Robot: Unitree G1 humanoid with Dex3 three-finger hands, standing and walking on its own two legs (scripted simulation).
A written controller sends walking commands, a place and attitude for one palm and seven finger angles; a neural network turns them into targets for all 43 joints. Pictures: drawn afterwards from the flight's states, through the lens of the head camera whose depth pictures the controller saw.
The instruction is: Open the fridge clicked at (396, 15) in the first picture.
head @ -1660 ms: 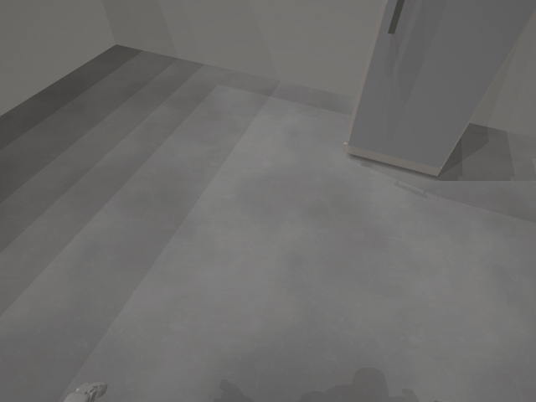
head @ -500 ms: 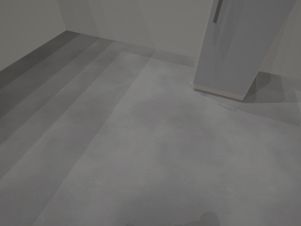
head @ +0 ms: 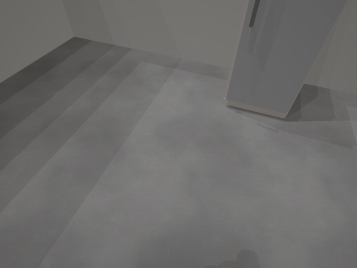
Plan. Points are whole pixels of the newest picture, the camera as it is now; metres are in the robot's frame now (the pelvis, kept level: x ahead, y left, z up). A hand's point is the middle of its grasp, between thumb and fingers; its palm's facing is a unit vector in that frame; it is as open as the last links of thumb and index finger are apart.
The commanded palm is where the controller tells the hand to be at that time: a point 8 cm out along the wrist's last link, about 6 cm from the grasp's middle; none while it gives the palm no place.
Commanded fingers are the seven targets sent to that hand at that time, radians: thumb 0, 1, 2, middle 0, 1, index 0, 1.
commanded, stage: walk to a spot facing it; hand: left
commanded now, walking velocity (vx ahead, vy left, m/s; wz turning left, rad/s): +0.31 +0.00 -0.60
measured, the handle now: out of the picture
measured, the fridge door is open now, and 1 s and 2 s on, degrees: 0 0 0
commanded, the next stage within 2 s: turn to face it in 1.92 s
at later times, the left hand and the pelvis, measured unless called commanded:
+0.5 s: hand out of the picture +0.09 +0.17 -0.17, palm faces -0.14 -0.98 -0.15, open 7.4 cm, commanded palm none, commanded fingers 0.00 0.90 0.90 -0.20 -0.30 -0.20 -0.30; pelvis +0.13 +0.00 +0.00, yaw -14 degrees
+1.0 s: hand (160, 152) +0.52 +0.10 -0.16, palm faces -0.50 -0.84 -0.20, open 7.4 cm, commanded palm none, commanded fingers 0.00 0.90 0.90 -0.20 -0.30 -0.20 -0.30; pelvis +0.32 +0.00 +0.00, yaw -29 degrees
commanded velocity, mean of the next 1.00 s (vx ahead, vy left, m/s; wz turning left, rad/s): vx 0.34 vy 0.00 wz -0.46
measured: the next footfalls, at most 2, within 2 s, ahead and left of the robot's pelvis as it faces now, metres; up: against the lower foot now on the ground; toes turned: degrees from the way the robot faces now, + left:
left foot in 0.58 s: +0.34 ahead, +0.10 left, +0.00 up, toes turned -10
right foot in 1.14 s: +0.43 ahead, -0.22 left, +0.00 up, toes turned -41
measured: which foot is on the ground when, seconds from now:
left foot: down 0.00-0.20, up 0.22-0.56, down 0.58-1.00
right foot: down 0.00-0.58, up 0.60-1.00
